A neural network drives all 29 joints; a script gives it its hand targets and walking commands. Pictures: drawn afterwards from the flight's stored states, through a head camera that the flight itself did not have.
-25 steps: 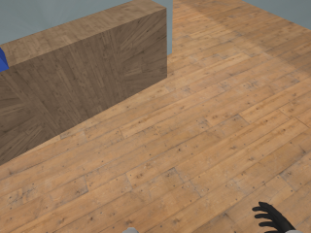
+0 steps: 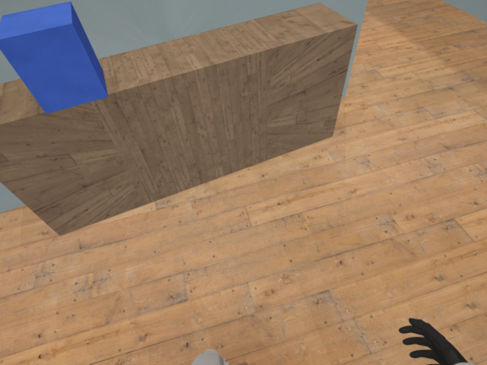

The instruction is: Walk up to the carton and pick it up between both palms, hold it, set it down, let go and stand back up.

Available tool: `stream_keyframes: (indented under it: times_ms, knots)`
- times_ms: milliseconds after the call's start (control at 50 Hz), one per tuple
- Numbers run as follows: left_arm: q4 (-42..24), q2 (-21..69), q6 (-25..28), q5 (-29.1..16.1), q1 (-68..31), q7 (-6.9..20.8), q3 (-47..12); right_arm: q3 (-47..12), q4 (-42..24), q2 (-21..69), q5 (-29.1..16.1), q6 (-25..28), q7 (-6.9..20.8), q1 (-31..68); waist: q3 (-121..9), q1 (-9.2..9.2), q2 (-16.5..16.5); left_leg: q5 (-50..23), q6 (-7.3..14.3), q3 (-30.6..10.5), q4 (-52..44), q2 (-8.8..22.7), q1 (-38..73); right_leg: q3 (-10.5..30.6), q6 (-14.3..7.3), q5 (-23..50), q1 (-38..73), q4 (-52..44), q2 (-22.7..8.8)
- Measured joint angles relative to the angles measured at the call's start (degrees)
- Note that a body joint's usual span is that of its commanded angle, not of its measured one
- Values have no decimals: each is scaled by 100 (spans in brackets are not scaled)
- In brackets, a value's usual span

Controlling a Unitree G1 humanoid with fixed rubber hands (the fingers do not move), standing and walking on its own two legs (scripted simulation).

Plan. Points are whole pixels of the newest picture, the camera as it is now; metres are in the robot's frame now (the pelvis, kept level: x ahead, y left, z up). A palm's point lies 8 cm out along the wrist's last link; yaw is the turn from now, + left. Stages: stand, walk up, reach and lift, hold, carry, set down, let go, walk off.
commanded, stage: walk up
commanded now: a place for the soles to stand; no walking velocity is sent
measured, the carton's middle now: (58, 58) +1.04 +0.64 +0.02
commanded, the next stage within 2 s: none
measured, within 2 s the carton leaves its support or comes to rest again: neither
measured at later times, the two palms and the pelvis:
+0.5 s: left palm out of the picture +0.04 +0.45 -0.04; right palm (355, 290) +0.27 -0.17 -0.08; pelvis +0.07 +0.09 +0.00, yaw +10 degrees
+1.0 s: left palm out of the picture +0.14 +0.57 -0.04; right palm (275, 246) +0.36 -0.03 -0.08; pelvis +0.15 +0.22 +0.01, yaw +18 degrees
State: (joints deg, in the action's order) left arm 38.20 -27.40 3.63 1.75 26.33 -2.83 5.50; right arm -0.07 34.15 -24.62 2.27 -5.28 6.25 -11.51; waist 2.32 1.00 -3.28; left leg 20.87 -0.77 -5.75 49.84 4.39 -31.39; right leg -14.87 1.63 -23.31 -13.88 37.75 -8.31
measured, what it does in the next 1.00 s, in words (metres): steps to the left, turning left: left foot, then right foot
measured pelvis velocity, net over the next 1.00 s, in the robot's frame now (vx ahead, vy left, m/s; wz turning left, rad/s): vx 0.15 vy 0.22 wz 0.32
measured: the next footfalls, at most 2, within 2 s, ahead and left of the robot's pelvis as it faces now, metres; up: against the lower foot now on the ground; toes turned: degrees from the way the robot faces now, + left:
left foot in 0.06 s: +0.14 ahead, +0.19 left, +0.00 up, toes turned +0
right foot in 0.34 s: +0.13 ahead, -0.03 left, +0.00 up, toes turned -5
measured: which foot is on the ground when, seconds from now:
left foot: up 0.00-0.04, down 0.06-0.34, up 0.36-0.66, down 0.68-1.00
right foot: down 0.00-0.08, up 0.10-0.32, down 0.34-0.70, up 0.72-1.00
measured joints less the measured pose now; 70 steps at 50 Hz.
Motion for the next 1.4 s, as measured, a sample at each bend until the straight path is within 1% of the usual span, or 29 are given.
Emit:
stream_keyframes:
  times_ms: [60, 80, 100, 120, 160, 200, 260, 320, 340, 360, 420, 480, 580, 660, 700, 740, 800, 860, 940, 1000, 1020, 1040, 1060, 1100, 1180, 1240, 1320, 1360, 1400]
  knots:
    - [0, -5, -73, 0, -25, 19, -1, 0, -8, -10, -4, 4, 9, 18, -5, -2, -3, -207, 0, 93, -742, 44, 199, -20, 125, -139, 87, 151, -131]
    - [3, -19, -114, 0, -92, 37, 0, 0, 11, -14, -5, 23, 9, 11, 24, -5, 32, -632, -4, 106, -836, -55, 281, -12, 125, -251, 91, 380, -261]
    - [4, -20, -165, 0, -214, 61, -1, 1, 76, -13, -5, 50, -4, 6, 89, -23, 100, -737, -12, 129, -703, -210, 337, -8, 110, -315, 92, 724, -464]
    - [2, 3, -201, -8, -372, 102, -5, 1, 142, -12, -14, 54, -32, -10, 152, -32, 110, -648, -12, 108, -561, -322, 411, 98, 103, -486, 48, 1200, -501]
    - [-4, 29, -236, -23, -696, 163, -30, 0, 226, -10, -90, 56, -55, -68, 218, -34, 126, -499, 3, 41, -579, -483, 676, 240, 103, -848, -92, 2081, -395]
    - [-28, 26, -232, -34, -923, 188, -37, 1, 235, -10, -141, 57, -101, -111, 244, -29, 164, -540, 58, -18, -833, -599, 1008, 253, 103, -916, -159, 2340, -216]
    - [-42, 16, -176, -43, -1057, 228, -44, 0, 211, -49, -171, 57, -151, -110, 249, -24, 229, -725, 152, -33, -1298, -808, 1408, 260, 103, -928, -201, 2083, -59]
    - [-46, 1, -30, -77, -998, 226, -43, -1, 98, -80, -168, 59, -153, -101, 201, -15, 230, -819, 223, -49, -1484, -1010, 1403, 274, 24, -812, -185, 828, 100]
    - [-44, -12, 37, -77, -924, 211, -43, 0, 41, -88, -167, 59, -153, -90, 172, -16, 212, -784, 223, -54, -1389, -1071, 1282, 274, -46, -399, -144, 236, 135]
    - [-37, -10, 82, -77, -819, 178, -43, 1, 33, -87, -154, 58, -153, -43, 223, -18, 150, -457, 224, -60, -1127, -1089, 1191, 263, -127, 226, -132, 124, 140]
    - [-33, -11, 83, -11, -326, 45, -26, 2, 25, -78, -115, 58, -152, -28, 157, 2, 24, 239, 224, -62, 189, -1060, 630, 209, -206, 371, -113, 170, 111]
    - [-37, -14, 83, -9, 38, 8, -17, 0, 30, -81, -104, 56, -124, -28, 151, -3, -6, -39, 223, -73, 732, -771, 181, 203, -178, 274, -25, 67, 52]
    - [-44, -14, 74, -9, 163, 12, -17, -1, 44, -84, -94, 56, -34, -27, 144, -7, -41, -210, 223, -40, 364, -138, -68, 195, -2, 178, 122, 30, -21]
    - [-45, -19, -14, -6, 54, 22, -16, -1, 60, -85, -126, 56, 15, -27, 86, -7, -46, -204, 223, 97, -459, 85, 186, 195, 168, 38, 244, 61, -80]
    - [-43, -49, -83, 11, -107, 43, -16, -1, 85, -88, -126, 61, 15, -42, 96, -20, 6, -603, 192, 155, -676, -30, 336, 205, 173, -147, 257, 319, -234]
    - [-43, -26, -181, 2, -436, 101, -25, 0, 152, -78, -133, 82, -51, -92, 258, -89, 54, -638, 105, 122, -380, -260, 400, 278, 110, -370, 210, 1064, -401]
    - [-76, 37, -231, -7, -895, 199, -36, 0, 298, -20, -173, 82, -123, -222, 327, -102, 78, -593, 97, 18, -629, -477, 737, 380, 110, -692, -95, 2236, -192]
    - [-89, 16, -192, -8, -1002, 302, -37, 0, 325, -20, -177, 83, -221, -224, 349, -98, 172, -822, 192, 21, -1232, -656, 1189, 388, 87, -696, -208, 2340, -3]
    - [-90, -3, -178, -43, -960, 353, -36, -2, 279, -39, -177, 87, -251, -222, 355, -92, 211, -1000, 318, 12, -1768, -914, 1521, 397, 63, -741, -216, 1831, 127]
    - [-94, -31, -103, -68, -885, 358, -36, -2, 225, -37, -176, 88, -251, -220, 332, -87, 216, -986, 350, 17, -1804, -1084, 1453, 405, 20, -666, -209, 803, 185]
    - [-96, -39, -46, -69, -841, 346, -35, -2, 213, -37, -176, 88, -251, -219, 299, -82, 221, -936, 350, 22, -1716, -1150, 1349, 413, -33, -494, -159, 176, 191]
    - [-90, -36, 11, -68, -775, 319, -35, -1, 206, -39, -176, 88, -251, -195, 315, -87, 181, -740, 351, 15, -1492, -1184, 1236, 404, -107, 121, -138, -108, 193]
    - [-85, -27, 29, -68, -683, 280, -39, -1, 211, -32, -169, 88, -252, -184, 346, -86, 120, -391, 351, 12, -1137, -1183, 1137, 378, -157, 459, -129, -74, 195]
    - [-84, -14, 30, -46, -400, 186, -39, 0, 207, -24, -168, 90, -252, -183, 288, -73, 44, 38, 351, 10, -365, -1155, 805, 363, -185, 428, -115, -24, 186]
    - [-87, -20, 30, -45, 28, 128, -41, -1, 200, -27, -103, 125, -251, -185, 274, -78, -6, 45, 350, -1, 393, -800, 261, 358, -161, 197, 24, -72, 148]
    - [-89, -19, 13, -45, 145, 129, -42, -2, 199, -29, -96, 124, -224, -187, 269, -80, -11, 22, 350, 4, 240, -428, 39, 355, -90, 78, 126, -73, 133]
    - [-94, -19, -28, -45, 113, 136, -42, -2, 198, -30, -120, 126, -163, -188, 238, -81, -14, -310, 350, 126, -530, -93, 106, 354, 91, -122, 326, -59, 102]
    - [-95, -23, -83, -45, -4, 145, -41, -2, 217, -34, -122, 143, -162, -198, 211, -85, -2, -665, 325, 173, -886, -122, 256, 359, 129, -307, 364, 123, 12]
    - [-94, -4, -151, -45, -306, 193, -67, -1, 270, -32, -122, 215, -209, -249, 321, -138, 85, -784, 143, 183, -653, -358, 359, 395, 85, -456, 337, 853, -216]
